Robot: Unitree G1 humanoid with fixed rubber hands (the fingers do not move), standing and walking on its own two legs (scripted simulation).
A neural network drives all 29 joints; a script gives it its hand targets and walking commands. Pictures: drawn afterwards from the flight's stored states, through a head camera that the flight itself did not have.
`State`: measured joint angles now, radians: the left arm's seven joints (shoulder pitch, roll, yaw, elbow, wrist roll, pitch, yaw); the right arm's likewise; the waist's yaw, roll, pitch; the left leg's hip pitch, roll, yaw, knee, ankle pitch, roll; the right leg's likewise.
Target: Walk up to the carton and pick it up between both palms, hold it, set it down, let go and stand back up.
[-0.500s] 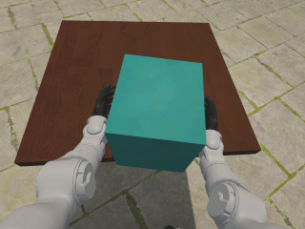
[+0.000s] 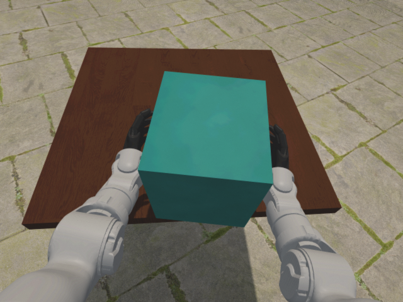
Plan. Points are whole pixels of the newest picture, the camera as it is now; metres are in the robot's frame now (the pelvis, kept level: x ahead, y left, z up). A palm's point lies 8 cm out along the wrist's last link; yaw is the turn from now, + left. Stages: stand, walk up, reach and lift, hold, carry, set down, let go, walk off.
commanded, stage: reach and lift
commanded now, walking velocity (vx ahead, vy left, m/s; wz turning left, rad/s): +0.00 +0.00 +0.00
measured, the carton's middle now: (206, 154) +0.42 -0.02 +0.03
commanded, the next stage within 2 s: none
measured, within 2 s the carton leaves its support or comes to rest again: neither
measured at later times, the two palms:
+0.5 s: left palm (120, 126) +0.40 +0.14 +0.14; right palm (286, 138) +0.38 -0.16 +0.13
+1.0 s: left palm (103, 133) +0.35 +0.15 +0.18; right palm (289, 142) +0.35 -0.15 +0.16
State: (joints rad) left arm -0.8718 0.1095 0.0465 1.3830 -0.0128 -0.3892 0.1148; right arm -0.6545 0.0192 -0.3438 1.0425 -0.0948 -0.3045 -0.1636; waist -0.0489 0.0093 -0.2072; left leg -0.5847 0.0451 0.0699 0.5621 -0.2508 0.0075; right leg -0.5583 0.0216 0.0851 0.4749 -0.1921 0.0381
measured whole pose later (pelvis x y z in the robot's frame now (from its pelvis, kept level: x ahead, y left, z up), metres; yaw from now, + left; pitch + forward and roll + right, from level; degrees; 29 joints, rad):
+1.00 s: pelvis -0.01 -0.01 +0.02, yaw +1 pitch -5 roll -1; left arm -0.61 0.03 0.21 0.54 0.08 0.44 0.08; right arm -0.63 -0.02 -0.11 0.74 0.12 0.24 -0.19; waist -0.02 0.01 -0.09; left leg -0.11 0.05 0.07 0.41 -0.21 0.00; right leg -0.09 0.02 0.08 0.32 -0.15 0.03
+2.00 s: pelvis -0.01 -0.01 +0.02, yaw +1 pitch -5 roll -1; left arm -0.64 0.02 0.24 0.36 0.13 0.64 0.08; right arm -0.66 -0.05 -0.08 0.64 0.18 0.36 -0.20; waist -0.02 0.01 -0.09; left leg -0.08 0.04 0.07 0.38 -0.20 0.00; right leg -0.06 0.02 0.08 0.30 -0.15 0.02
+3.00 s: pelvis -0.01 -0.01 +0.02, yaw +1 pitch -6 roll -1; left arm -0.63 0.00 0.25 0.22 0.18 0.73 0.03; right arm -0.64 -0.06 -0.06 0.50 0.21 0.45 -0.22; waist -0.04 0.00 -0.08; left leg -0.06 0.04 0.07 0.36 -0.19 0.00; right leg -0.03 0.02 0.08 0.28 -0.14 0.02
